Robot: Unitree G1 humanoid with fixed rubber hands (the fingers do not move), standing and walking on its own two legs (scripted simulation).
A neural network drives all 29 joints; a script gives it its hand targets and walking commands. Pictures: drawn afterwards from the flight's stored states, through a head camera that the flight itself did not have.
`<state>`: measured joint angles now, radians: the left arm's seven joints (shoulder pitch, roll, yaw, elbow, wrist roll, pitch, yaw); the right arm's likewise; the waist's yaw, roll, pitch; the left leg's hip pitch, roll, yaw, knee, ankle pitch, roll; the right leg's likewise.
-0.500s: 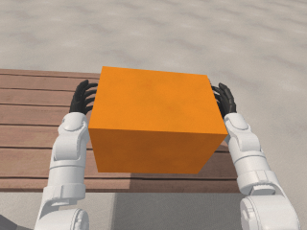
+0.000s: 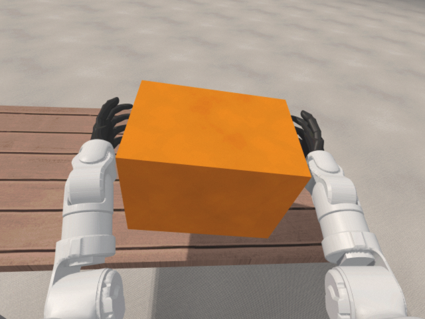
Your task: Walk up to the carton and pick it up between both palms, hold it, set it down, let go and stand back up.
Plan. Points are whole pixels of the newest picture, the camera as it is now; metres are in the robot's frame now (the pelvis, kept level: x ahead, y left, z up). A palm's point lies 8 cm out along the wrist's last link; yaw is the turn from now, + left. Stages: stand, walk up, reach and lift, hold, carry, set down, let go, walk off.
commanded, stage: reach and lift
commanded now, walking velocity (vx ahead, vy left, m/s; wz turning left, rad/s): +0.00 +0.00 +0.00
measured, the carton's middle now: (208, 163) +0.37 +0.01 +0.12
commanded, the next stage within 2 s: hold in 0.76 s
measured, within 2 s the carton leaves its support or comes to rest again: neither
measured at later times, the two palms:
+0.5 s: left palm (109, 141) +0.36 +0.19 +0.17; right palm (315, 148) +0.36 -0.19 +0.17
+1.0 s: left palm (105, 130) +0.36 +0.19 +0.20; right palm (318, 137) +0.36 -0.19 +0.20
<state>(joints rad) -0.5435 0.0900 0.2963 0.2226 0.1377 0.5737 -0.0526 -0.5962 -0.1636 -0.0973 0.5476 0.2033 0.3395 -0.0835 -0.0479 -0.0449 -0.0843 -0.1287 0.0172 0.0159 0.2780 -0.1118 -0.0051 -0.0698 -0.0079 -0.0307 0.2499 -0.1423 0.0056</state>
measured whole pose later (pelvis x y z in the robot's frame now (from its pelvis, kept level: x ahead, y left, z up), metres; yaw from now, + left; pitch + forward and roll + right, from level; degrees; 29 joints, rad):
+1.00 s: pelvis +0.01 +0.00 +0.00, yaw -1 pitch -3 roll -1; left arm -0.57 0.10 0.31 0.13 0.15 0.71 -0.06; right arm -0.66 -0.20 -0.05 0.52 0.27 0.44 -0.12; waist -0.07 -0.05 -0.10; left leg -0.11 0.02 0.01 0.30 -0.13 -0.01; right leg -0.05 0.00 -0.02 0.24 -0.15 0.00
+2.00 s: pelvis +0.00 +0.00 +0.00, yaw -1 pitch -3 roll -1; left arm -0.57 0.09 0.32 0.09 0.17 0.75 -0.07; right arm -0.67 -0.21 -0.05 0.49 0.28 0.48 -0.13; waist -0.07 -0.05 -0.10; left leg -0.11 0.02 0.00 0.30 -0.13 -0.01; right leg -0.05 0.01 -0.01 0.24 -0.14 0.00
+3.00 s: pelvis +0.00 -0.01 +0.00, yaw -1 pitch -3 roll -1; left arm -0.58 0.09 0.33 0.10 0.17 0.75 -0.07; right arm -0.68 -0.21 -0.06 0.49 0.27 0.48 -0.12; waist -0.07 -0.04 -0.10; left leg -0.10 0.02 -0.01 0.29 -0.13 -0.01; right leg -0.04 0.01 -0.01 0.24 -0.14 0.00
